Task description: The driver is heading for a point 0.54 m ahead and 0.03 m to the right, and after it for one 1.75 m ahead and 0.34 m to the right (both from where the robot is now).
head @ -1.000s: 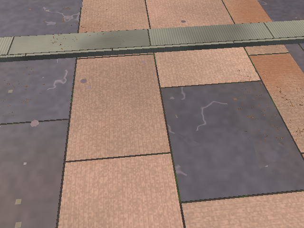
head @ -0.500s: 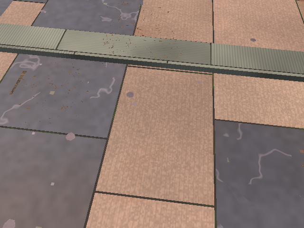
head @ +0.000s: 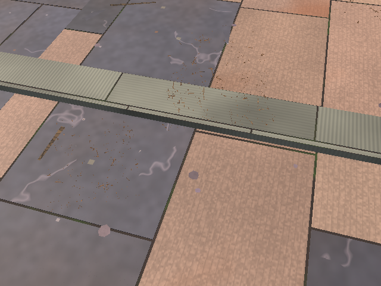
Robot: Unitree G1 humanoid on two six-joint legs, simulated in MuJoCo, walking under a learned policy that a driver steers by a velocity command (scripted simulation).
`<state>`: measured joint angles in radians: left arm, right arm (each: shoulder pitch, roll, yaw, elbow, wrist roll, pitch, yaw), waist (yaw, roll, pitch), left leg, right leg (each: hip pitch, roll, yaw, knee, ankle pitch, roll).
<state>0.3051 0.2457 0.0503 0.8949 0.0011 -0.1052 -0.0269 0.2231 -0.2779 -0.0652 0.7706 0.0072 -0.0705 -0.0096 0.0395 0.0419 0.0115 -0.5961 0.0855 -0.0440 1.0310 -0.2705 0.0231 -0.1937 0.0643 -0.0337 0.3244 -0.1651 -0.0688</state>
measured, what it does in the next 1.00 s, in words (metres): walks ahead, turning right: left foot, then right foot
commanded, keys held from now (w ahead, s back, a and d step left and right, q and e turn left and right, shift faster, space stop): w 0.38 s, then w+e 0.20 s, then e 0.42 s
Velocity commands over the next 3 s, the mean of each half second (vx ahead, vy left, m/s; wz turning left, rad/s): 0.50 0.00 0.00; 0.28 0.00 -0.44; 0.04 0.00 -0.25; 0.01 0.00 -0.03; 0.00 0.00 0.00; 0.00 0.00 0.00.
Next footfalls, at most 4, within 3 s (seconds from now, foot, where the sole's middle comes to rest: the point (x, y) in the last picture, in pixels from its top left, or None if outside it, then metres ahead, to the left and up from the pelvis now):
0.30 left None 0.34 0.15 -0.78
0.80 right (240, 263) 0.57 -0.10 -0.78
1.26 left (176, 239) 0.65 0.13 -0.78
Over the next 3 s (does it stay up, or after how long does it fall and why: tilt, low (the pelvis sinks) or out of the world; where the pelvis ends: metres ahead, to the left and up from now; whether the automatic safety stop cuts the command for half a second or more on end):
stays up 0.59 0.06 -0.01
